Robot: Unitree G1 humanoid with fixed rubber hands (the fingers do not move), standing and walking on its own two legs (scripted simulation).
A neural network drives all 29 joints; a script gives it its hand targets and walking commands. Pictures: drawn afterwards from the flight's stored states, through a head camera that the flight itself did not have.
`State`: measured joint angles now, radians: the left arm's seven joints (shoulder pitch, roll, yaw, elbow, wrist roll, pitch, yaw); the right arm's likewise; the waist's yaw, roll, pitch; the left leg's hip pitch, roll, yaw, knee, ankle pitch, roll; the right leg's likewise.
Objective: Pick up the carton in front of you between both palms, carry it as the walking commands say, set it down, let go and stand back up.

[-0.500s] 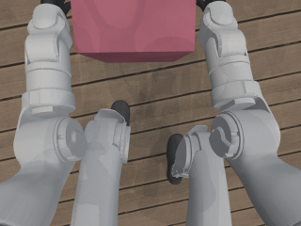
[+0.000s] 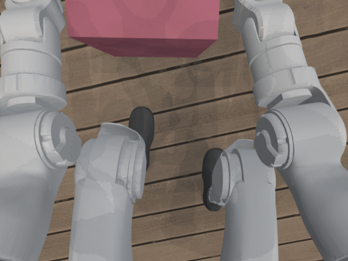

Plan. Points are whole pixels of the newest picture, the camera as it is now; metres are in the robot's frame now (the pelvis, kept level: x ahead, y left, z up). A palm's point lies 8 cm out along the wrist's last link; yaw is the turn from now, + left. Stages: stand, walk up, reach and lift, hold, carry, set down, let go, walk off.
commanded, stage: set down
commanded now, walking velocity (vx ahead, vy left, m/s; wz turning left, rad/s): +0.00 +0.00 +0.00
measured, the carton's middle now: out of the picture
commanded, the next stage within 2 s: none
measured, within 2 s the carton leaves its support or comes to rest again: rests again in 0.34 s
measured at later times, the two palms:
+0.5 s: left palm out of the picture +0.49 +0.31 -0.18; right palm out of the picture +0.57 +0.01 -0.19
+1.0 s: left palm (43, 0) +0.48 +0.33 -0.21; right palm out of the picture +0.58 -0.03 -0.20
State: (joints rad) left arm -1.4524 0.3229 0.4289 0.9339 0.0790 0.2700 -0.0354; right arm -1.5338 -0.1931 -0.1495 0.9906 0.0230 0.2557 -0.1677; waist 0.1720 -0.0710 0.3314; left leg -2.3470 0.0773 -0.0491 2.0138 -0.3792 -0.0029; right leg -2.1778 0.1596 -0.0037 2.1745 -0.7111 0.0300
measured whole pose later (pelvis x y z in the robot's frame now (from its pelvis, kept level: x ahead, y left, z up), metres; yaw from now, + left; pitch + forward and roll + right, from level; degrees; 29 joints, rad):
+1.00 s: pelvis -0.01 +0.00 -0.01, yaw +1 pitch +35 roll +0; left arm -1.54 0.47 0.42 1.24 -0.07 0.03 0.01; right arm -1.64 -0.34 0.04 1.08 0.14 0.16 -0.12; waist 0.14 -0.04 0.52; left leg -2.30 0.09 -0.01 2.06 -0.38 0.01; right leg -2.14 0.17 0.03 2.24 -0.72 0.06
